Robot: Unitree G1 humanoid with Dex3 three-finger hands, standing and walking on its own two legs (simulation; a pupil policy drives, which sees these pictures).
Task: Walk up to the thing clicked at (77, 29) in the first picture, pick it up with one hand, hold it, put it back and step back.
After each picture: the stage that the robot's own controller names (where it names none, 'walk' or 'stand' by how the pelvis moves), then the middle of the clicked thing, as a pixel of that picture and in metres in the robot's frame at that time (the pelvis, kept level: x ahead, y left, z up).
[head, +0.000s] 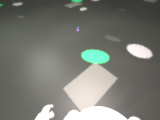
stand; (78, 29) +2.19 +0.46 -0.72
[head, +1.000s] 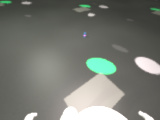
walk; (84, 34) +2.07 +0.24 -0.70
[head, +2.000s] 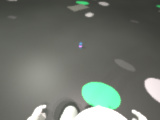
walk; (80, 45) +1.43 +0.20 -0.71
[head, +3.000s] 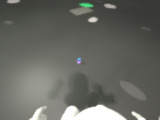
walk; (79, 61) +0.96 +0.18 -0.71
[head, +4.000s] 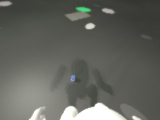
walk; (73, 78) +0.61 +0.20 -0.71
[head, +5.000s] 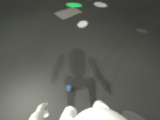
walk; (68, 88) +0.40 +0.23 -0.71
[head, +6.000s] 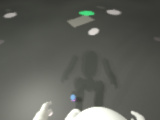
stand; (73, 98) +0.32 +0.23 -0.72
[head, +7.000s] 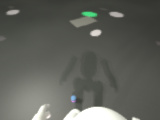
stand; (73, 99) +0.32 +0.20 -0.71
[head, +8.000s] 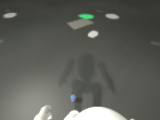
stand; (73, 98) +0.35 +0.20 -0.72
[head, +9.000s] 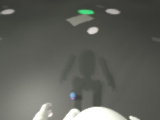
stand; (72, 96) +0.34 +0.22 -0.72
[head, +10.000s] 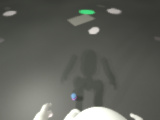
stand; (73, 96) +0.33 +0.22 -0.72
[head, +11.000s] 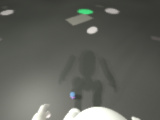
stand; (72, 95) +0.35 +0.23 -0.72
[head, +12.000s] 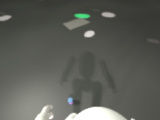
stand; (70, 101) +0.30 +0.25 -0.73
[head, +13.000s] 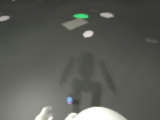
stand; (70, 100) +0.31 +0.26 -0.73
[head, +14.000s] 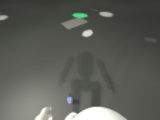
go down; (69, 100) +0.31 +0.25 -0.73
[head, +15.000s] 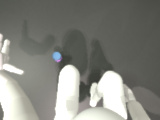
go down; (57, 57) +0.39 +0.28 -0.31
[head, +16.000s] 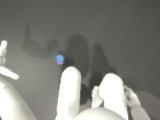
approach; (60, 60) +0.38 +0.29 -0.31
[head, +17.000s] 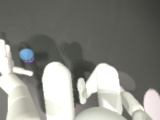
close in; (27, 56) +0.36 +0.33 -0.22
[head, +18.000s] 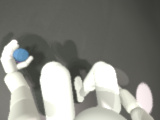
close; (21, 56) +0.36 +0.33 -0.22
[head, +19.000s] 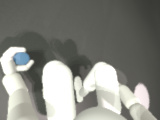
lift; (22, 59) +0.33 +0.33 -0.21
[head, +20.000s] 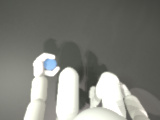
lift; (51, 65) +0.31 +0.28 -0.07
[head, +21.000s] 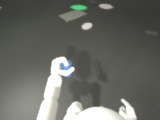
hold; (67, 69) +0.33 +0.18 +0.05
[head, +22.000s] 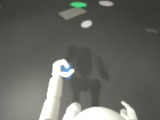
hold; (67, 70) +0.34 +0.18 +0.00
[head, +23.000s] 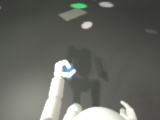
hold; (68, 71) +0.33 +0.17 +0.00
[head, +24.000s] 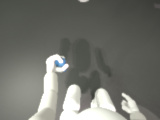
crouch; (61, 65) +0.37 +0.22 -0.06
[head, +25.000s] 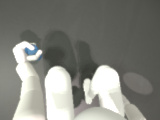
lower; (34, 53) +0.40 +0.32 -0.18
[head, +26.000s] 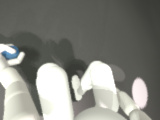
lower; (13, 55) +0.37 +0.34 -0.22
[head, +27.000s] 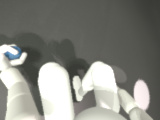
lower; (15, 55) +0.36 +0.35 -0.22
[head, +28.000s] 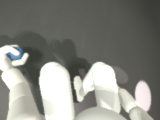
lower; (17, 56) +0.36 +0.35 -0.22
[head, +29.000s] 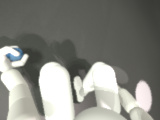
rest; (17, 56) +0.35 +0.35 -0.21
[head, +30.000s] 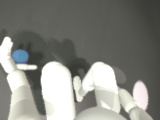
withdraw; (20, 58) +0.34 +0.33 -0.22
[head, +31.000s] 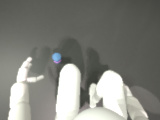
stand; (57, 58) +0.39 +0.29 -0.28
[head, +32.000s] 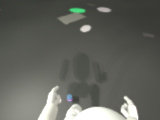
stand; (69, 98) +0.32 +0.22 -0.65
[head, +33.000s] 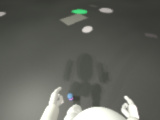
stand; (70, 97) +0.34 +0.23 -0.67
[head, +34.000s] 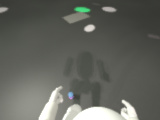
stand; (71, 95) +0.33 +0.23 -0.68
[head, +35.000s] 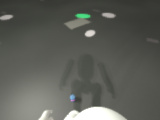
walk; (72, 98) +0.35 +0.22 -0.72
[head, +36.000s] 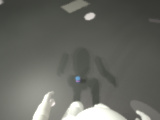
walk; (78, 79) +0.49 +0.19 -0.71
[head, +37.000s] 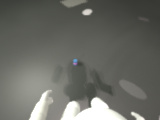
walk; (75, 62) +0.80 +0.21 -0.70
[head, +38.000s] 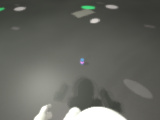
stand; (82, 61) +0.99 +0.21 -0.70
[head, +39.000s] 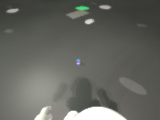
stand; (78, 62) +0.98 +0.24 -0.72
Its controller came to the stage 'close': yes
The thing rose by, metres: 0.72
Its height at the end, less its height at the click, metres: +0.00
